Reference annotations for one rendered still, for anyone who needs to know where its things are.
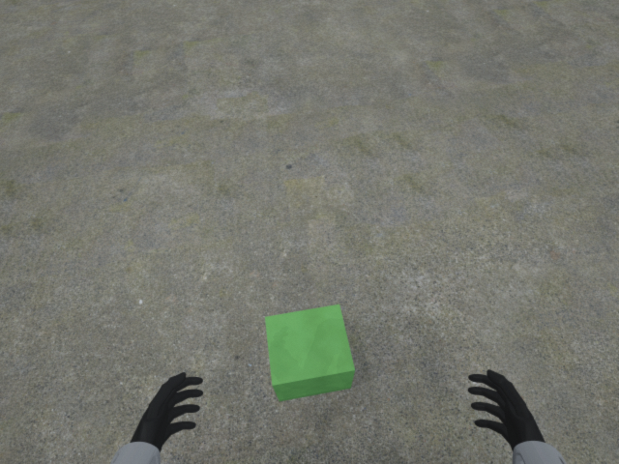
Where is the robot left forearm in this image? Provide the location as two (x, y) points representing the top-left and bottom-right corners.
(110, 442), (161, 464)

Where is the right robot hand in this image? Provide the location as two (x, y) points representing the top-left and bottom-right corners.
(468, 369), (545, 451)

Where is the left robot hand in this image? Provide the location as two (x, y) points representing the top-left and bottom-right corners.
(130, 372), (203, 452)

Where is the robot right forearm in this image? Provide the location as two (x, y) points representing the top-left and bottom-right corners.
(513, 441), (567, 464)

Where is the carton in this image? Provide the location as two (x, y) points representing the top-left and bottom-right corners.
(265, 304), (355, 401)

